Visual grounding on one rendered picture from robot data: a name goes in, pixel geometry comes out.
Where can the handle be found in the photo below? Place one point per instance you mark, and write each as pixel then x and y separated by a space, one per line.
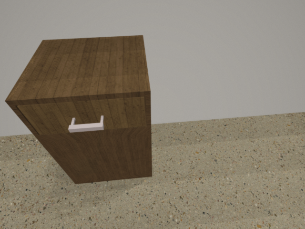
pixel 86 127

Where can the cabinet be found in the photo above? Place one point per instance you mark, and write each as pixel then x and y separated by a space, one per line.
pixel 83 69

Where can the drawer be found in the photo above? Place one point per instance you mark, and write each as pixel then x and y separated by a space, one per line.
pixel 53 118

